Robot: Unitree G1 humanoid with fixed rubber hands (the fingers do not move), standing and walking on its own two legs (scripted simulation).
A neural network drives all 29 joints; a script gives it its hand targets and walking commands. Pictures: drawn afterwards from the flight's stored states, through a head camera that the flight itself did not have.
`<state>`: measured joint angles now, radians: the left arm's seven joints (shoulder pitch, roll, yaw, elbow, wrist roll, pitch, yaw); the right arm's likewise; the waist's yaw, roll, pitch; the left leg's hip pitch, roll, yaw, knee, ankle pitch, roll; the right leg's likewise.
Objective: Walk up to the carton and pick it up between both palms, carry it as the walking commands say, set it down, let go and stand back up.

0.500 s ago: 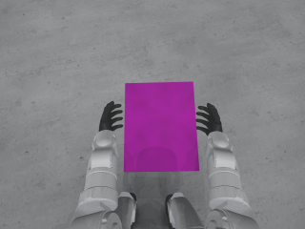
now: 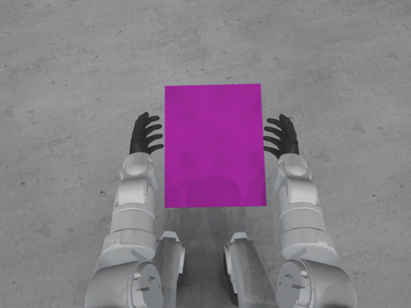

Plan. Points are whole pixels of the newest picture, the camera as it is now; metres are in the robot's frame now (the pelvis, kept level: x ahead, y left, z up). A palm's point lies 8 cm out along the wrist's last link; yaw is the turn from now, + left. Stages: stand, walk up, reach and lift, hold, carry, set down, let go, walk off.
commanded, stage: set down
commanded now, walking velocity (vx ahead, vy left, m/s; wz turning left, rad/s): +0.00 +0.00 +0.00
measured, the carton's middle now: (213, 148) +0.44 -0.01 -0.15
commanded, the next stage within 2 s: none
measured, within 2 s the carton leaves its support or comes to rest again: neither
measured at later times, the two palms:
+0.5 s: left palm (149, 155) +0.42 +0.14 -0.15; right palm (271, 156) +0.42 -0.15 -0.15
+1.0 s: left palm (156, 157) +0.44 +0.13 -0.23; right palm (263, 157) +0.44 -0.15 -0.23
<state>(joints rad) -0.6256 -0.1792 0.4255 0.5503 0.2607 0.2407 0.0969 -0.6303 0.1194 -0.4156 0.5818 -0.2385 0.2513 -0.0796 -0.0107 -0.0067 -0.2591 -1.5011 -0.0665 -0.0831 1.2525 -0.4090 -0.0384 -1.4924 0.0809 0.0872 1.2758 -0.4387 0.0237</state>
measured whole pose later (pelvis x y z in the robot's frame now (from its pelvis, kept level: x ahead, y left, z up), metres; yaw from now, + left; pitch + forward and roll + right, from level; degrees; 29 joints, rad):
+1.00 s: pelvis -0.03 +0.01 -0.14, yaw +0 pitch +45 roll +0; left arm -0.99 -0.06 0.43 0.72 0.20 0.21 0.19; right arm -1.01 -0.03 -0.41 0.78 -0.18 0.23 -0.11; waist -0.01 0.01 -0.14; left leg -2.04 -0.14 -0.09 1.76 -0.50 -0.07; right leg -2.02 0.13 0.09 1.77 -0.54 0.07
